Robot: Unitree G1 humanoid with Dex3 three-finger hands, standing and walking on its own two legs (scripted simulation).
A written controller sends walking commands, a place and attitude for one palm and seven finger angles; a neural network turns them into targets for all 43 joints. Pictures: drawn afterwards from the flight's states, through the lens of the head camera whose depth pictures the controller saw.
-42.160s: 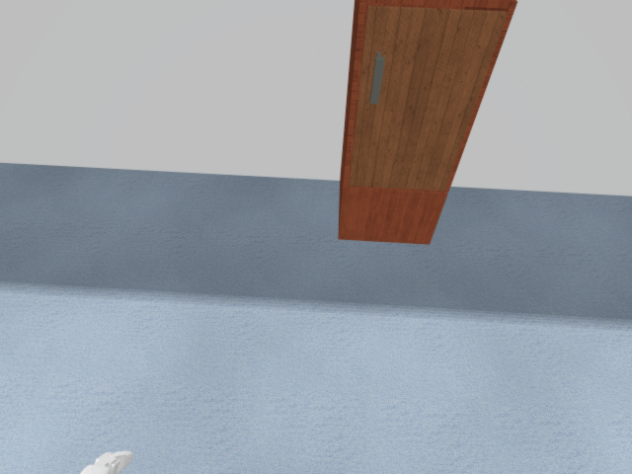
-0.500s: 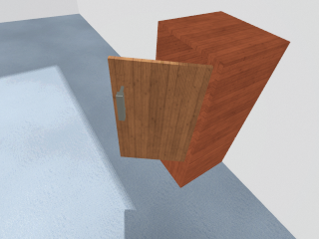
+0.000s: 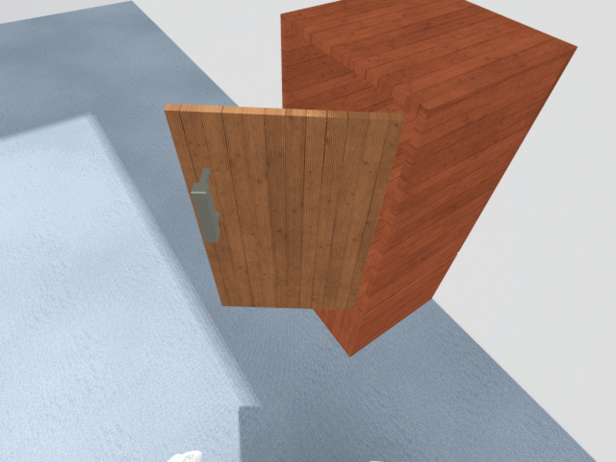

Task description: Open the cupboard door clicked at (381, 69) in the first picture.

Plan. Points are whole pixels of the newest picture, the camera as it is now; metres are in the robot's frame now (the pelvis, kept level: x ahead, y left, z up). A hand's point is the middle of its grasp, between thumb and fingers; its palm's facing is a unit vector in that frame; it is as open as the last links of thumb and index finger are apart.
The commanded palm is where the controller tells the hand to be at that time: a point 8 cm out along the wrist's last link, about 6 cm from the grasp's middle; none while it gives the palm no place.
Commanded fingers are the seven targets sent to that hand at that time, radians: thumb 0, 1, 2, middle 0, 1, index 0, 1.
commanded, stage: come to a stop and stand still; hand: left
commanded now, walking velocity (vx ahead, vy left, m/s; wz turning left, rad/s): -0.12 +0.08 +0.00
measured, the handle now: (208, 205) +0.52 +0.18 -0.01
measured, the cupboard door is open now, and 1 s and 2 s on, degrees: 54 54 54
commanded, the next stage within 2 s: look again from close up in 1.56 s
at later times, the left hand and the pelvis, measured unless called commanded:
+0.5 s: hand out of the picture -0.04 +0.19 -0.15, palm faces +0.01 -0.95 -0.30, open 7.4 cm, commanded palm none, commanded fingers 0.00 0.90 0.90 -0.20 -0.30 -0.20 -0.30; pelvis -0.05 -0.01 +0.01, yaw -2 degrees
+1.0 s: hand out of the picture -0.03 +0.11 -0.15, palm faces -0.02 -0.97 -0.24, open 7.3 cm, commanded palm none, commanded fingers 0.00 0.90 0.90 -0.20 -0.30 -0.20 -0.30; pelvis -0.04 -0.07 +0.01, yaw +0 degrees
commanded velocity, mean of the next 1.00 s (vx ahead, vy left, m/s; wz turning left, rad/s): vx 0.00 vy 0.00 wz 0.00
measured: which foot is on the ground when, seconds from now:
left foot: down 0.00-1.00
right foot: down 0.00-0.12, up 0.14-0.28, down 0.30-1.00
